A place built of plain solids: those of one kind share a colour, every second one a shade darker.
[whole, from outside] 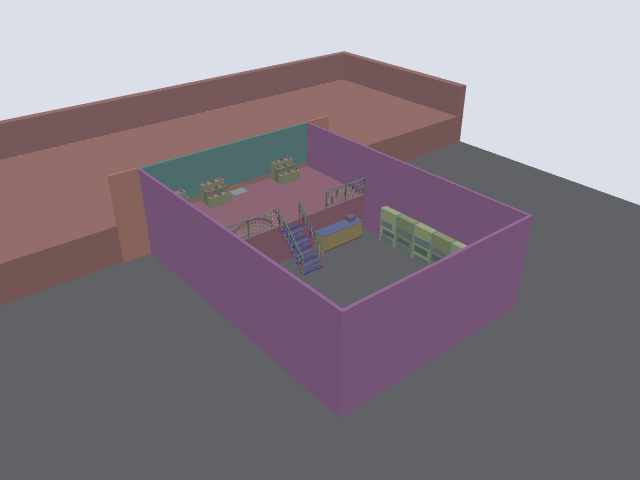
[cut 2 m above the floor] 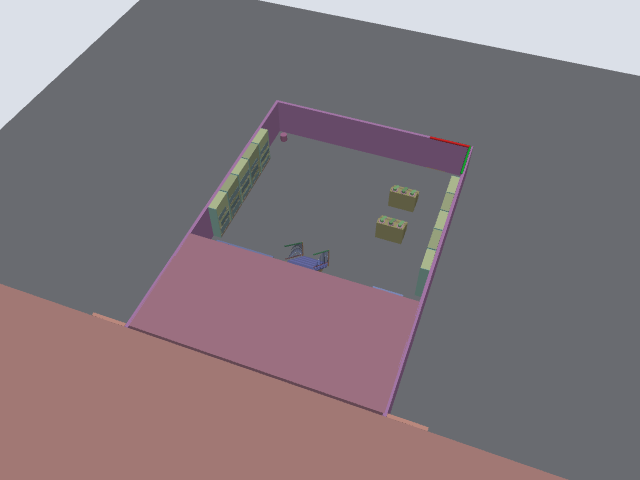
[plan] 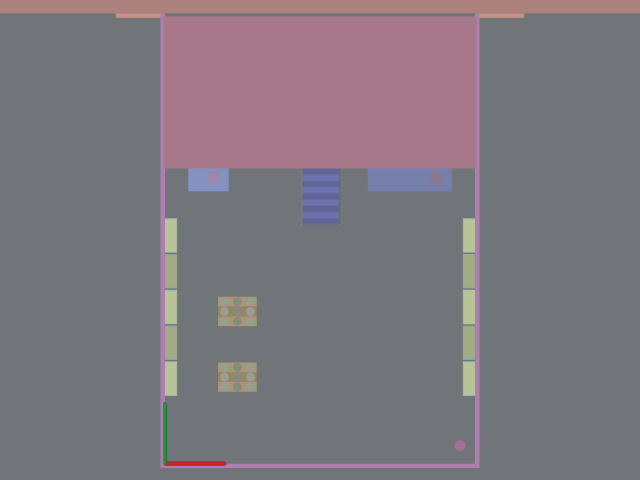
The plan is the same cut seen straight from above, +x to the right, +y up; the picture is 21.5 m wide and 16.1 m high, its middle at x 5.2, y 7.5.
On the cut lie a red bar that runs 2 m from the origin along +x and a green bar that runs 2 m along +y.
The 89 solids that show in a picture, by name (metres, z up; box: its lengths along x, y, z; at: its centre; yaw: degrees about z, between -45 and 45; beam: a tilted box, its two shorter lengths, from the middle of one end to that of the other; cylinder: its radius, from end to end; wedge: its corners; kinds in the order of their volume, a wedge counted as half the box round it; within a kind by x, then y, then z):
{
 "street_ground_1": {"box": [39.8, 12.65, 2.14], "at": [5.2, 21.43, 1.02]},
 "upper_1": {"box": [10.5, 5.1, 2.14], "at": [5.2, 12.45, 1.02]},
 "street_hedge_1": {"box": [39.8, 0.6, 2.2], "at": [5.2, 28.05, 3.19]},
 "street_hedge_2": {"box": [0.6, 12.65, 2.2], "at": [24.8, 21.43, 3.19]},
 "wall_1": {"box": [0.15, 15.25, 4.86], "at": [-0.07, 7.47, 2.38]},
 "wall_2": {"box": [1.1, 0.15, 4.86], "at": [0.4, -0.07, 2.38]},
 "wall_3": {"box": [1.5, 0.15, 4.86], "at": [1.4, -0.07, 2.38]},
 "wall_4": {"box": [8.7, 0.15, 4.86], "at": [6.2, -0.07, 2.38]},
 "wall_5": {"box": [0.15, 15.25, 4.86], "at": [10.47, 7.47, 2.38]},
 "shelves_body_1": {"box": [0.4, 1.16, 2.1], "at": [0.2, 2.85, 1.0]},
 "shelves_body_2": {"box": [0.4, 1.16, 2.1], "at": [0.2, 4.05, 1.0]},
 "shelves_body_3": {"box": [0.4, 1.16, 2.1], "at": [0.2, 5.25, 1.0]},
 "shelves_body_4": {"box": [0.4, 1.16, 2.1], "at": [0.2, 6.45, 1.0]},
 "shelves_body_5": {"box": [0.4, 1.16, 2.1], "at": [0.2, 7.65, 1.0]},
 "shelves_body_6": {"box": [0.4, 1.16, 2.1], "at": [10.2, 2.85, 1.0]},
 "shelves_body_7": {"box": [0.4, 1.16, 2.1], "at": [10.2, 4.05, 1.0]},
 "shelves_body_8": {"box": [0.4, 1.16, 2.1], "at": [10.2, 5.25, 1.0]},
 "shelves_body_9": {"box": [0.4, 1.16, 2.1], "at": [10.2, 6.45, 1.0]},
 "shelves_body_10": {"box": [0.4, 1.16, 2.1], "at": [10.2, 7.65, 1.0]},
 "window_wall_1": {"box": [4.62, 0.15, 2.72], "at": [2.31, 15.03, 3.45]},
 "window_wall_2": {"box": [1.2, 0.15, 2.72], "at": [5.22, 15.03, 3.45]},
 "window_wall_3": {"box": [4.58, 0.15, 2.72], "at": [8.11, 15.03, 3.45]},
 "step_1": {"box": [1.3, 0.33, 0.6], "at": [2.43, 2.57, 0.25]},
 "step_2": {"box": [1.3, 0.33, 0.85], "at": [2.43, 2.9, 0.38]},
 "step_3": {"box": [1.3, 0.33, 1.1], "at": [2.43, 3.23, 0.5]},
 "step_4": {"box": [1.3, 0.33, 0.6], "at": [2.43, 4.77, 0.25]},
 "step_5": {"box": [1.3, 0.33, 0.85], "at": [2.43, 5.1, 0.38]},
 "step_6": {"box": [1.3, 0.33, 1.1], "at": [2.43, 5.43, 0.5]},
 "upper_step_1": {"box": [1.3, 0.33, 0.6], "at": [3.65, 13.96, 2.34]},
 "upper_step_2": {"box": [1.3, 0.33, 0.85], "at": [3.65, 14.29, 2.46]},
 "upper_step_3": {"box": [1.3, 0.33, 1.1], "at": [3.65, 14.62, 2.59]},
 "upper_step_4": {"box": [1.3, 0.33, 0.6], "at": [8.25, 13.96, 2.34]},
 "upper_step_5": {"box": [1.3, 0.33, 0.85], "at": [8.25, 14.29, 2.46]},
 "upper_step_6": {"box": [1.3, 0.33, 1.1], "at": [8.25, 14.62, 2.59]},
 "hull_return_1": {"box": [1.5, 0.15, 4.86], "at": [-0.9, 15.03, 2.43]},
 "hull_return_2": {"box": [1.5, 0.15, 4.86], "at": [11.3, 15.03, 2.43]},
 "counter_1": {"box": [2.78, 0.7, 1.05], "at": [8.21, 9.54, 0.47]},
 "shelves_goods_1": {"box": [0.41, 0.81, 0.25], "at": [10.2, 4.11, 1.22]},
 "shelves_goods_2": {"box": [0.41, 0.79, 0.34], "at": [10.2, 4.15, 0.78]},
 "shelves_goods_3": {"box": [0.41, 0.97, 0.28], "at": [10.2, 5.21, 0.27]},
 "shelves_goods_4": {"box": [0.41, 1.03, 0.36], "at": [10.2, 5.24, 1.27]},
 "shelves_goods_5": {"box": [0.41, 0.9, 0.33], "at": [10.2, 5.28, 0.77]},
 "shelves_goods_6": {"box": [0.41, 0.93, 0.37], "at": [10.2, 6.43, 0.31]},
 "shelves_goods_7": {"box": [0.41, 1.02, 0.33], "at": [10.2, 6.46, 1.26]},
 "shelves_goods_8": {"box": [0.41, 0.88, 0.25], "at": [10.2, 6.49, 0.74]},
 "shelves_goods_9": {"box": [0.41, 0.82, 0.27], "at": [10.2, 7.58, 0.74]},
 "shelves_goods_10": {"box": [0.41, 0.89, 0.38], "at": [10.2, 7.68, 0.32]},
 "shelves_goods_11": {"box": [0.41, 0.78, 0.28], "at": [10.2, 7.75, 1.23]},
 "stair_step_1": {"box": [1.22, 0.25, 0.07], "at": [5.22, 8.14, 0.17]},
 "stair_step_2": {"box": [1.22, 0.25, 0.07], "at": [5.22, 8.35, 0.38]},
 "stair_step_3": {"box": [1.22, 0.25, 0.07], "at": [5.22, 8.56, 0.59]},
 "stair_step_4": {"box": [1.22, 0.25, 0.07], "at": [5.22, 8.77, 0.8]},
 "stair_step_5": {"box": [1.22, 0.25, 0.07], "at": [5.22, 8.98, 1.01]},
 "stair_step_6": {"box": [1.22, 0.25, 0.07], "at": [5.22, 9.19, 1.22]},
 "stair_step_7": {"box": [1.22, 0.25, 0.07], "at": [5.22, 9.4, 1.43]},
 "stair_step_8": {"box": [1.22, 0.25, 0.07], "at": [5.22, 9.61, 1.63]},
 "stair_step_9": {"box": [1.22, 0.23, 0.07], "at": [5.22, 9.81, 1.84]},
 "stair_guard_rail_1": {"wedge": [[4.56, 8.02, 1.11], [4.56, 8.02, 1.17], [4.56, 9.9, 2.99], [4.56, 9.9, 3.05], [4.61, 8.02, 1.11], [4.61, 8.02, 1.17], [4.61, 9.9, 2.99], [4.61, 9.9, 3.05]]},
 "stair_guard_rail_2": {"wedge": [[5.83, 8.02, 1.11], [5.83, 8.02, 1.17], [5.83, 9.9, 2.99], [5.83, 9.9, 3.05], [5.88, 8.02, 1.11], [5.88, 8.02, 1.17], [5.88, 9.9, 2.99], [5.88, 9.9, 3.05]]},
 "back_stallriser_1": {"box": [4.62, 0.05, 0.3], "at": [2.31, 14.97, 2.24]},
 "back_stallriser_2": {"box": [4.58, 0.05, 0.3], "at": [8.11, 14.97, 2.24]},
 "counter_top_1": {"box": [1.36, 0.78, 0.04], "at": [1.46, 9.52, 1.02]},
 "counter_top_2": {"box": [2.82, 0.78, 0.04], "at": [8.21, 9.52, 1.02]},
 "till_1": {"box": [0.42, 0.4, 0.28], "at": [1.62, 9.59, 1.18]},
 "till_2": {"box": [0.42, 0.4, 0.28], "at": [9.1, 9.59, 1.18]},
 "shelves_cheek_1": {"box": [0.41, 0.032, 2.1], "at": [0.21, 8.21, 1.0]},
 "shelves_cheek_2": {"box": [0.41, 0.032, 2.1], "at": [10.19, 4.68, 1.0]},
 "shelves_cheek_3": {"box": [0.41, 0.032, 2.1], "at": [10.19, 8.21, 1.0]},
 "plant_pot_1": {"cylinder": 0.18, "from": [9.9, 0.6, 0.0], "to": [9.9, 0.6, 0.38]},
 "door_mat_1": {"box": [0.9, 0.6, 0.07], "at": [5.22, 14.6, 2.07]},
 "street_door_kick_1": {"box": [1.2, 0.05, 0.3], "at": [5.22, 14.97, 2.24]},
 "brim_1": {"cylinder": 0.15, "from": [2.0, 2.9, 0.8], "to": [2.0, 2.9, 0.81]},
 "brim_2": {"cylinder": 0.15, "from": [2.0, 3.23, 1.05], "to": [2.0, 3.23, 1.07]},
 "brim_3": {"cylinder": 0.15, "from": [2.0, 4.77, 0.55], "to": [2.0, 4.77, 0.56]},
 "brim_4": {"cylinder": 0.15, "from": [2.0, 5.1, 0.8], "to": [2.0, 5.1, 0.81]},
 "brim_5": {"cylinder": 0.15, "from": [2.0, 5.43, 1.05], "to": [2.0, 5.43, 1.07]},
 "brim_6": {"cylinder": 0.15, "from": [2.43, 2.57, 0.55], "to": [2.43, 2.57, 0.56]},
 "brim_7": {"cylinder": 0.15, "from": [2.43, 2.9, 0.8], "to": [2.43, 2.9, 0.81]},
 "brim_8": {"cylinder": 0.15, "from": [2.43, 3.23, 1.05], "to": [2.43, 3.23, 1.07]},
 "brim_9": {"cylinder": 0.15, "from": [2.43, 4.77, 0.55], "to": [2.43, 4.77, 0.56]},
 "brim_10": {"cylinder": 0.15, "from": [2.43, 5.1, 0.8], "to": [2.43, 5.1, 0.81]},
 "brim_11": {"cylinder": 0.15, "from": [2.43, 5.43, 1.05], "to": [2.43, 5.43, 1.07]},
 "brim_12": {"cylinder": 0.15, "from": [2.86, 2.57, 0.55], "to": [2.86, 2.57, 0.56]},
 "brim_13": {"cylinder": 0.15, "from": [2.86, 2.9, 0.8], "to": [2.86, 2.9, 0.81]},
 "brim_14": {"cylinder": 0.15, "from": [2.86, 3.23, 1.05], "to": [2.86, 3.23, 1.07]},
 "brim_15": {"cylinder": 0.15, "from": [2.86, 4.77, 0.55], "to": [2.86, 4.77, 0.56]},
 "brim_16": {"cylinder": 0.15, "from": [2.86, 5.1, 0.8], "to": [2.86, 5.1, 0.81]},
 "brim_17": {"cylinder": 0.15, "from": [2.86, 5.43, 1.05], "to": [2.86, 5.43, 1.07]},
 "counter_kick_1": {"box": [2.78, 0.012, 0.15], "at": [8.21, 9.18, 0.03]}
}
